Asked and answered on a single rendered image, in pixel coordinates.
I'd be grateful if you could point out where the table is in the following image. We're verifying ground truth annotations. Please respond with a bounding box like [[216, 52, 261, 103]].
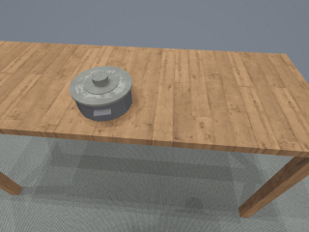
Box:
[[0, 41, 309, 218]]

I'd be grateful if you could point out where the pot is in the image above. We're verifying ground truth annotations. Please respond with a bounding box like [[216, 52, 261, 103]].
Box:
[[75, 90, 132, 122]]

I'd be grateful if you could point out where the lid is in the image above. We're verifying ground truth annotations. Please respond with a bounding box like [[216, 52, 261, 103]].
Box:
[[69, 66, 132, 107]]

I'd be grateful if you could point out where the knob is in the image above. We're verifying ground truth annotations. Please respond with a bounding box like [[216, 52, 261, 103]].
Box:
[[91, 72, 108, 85]]

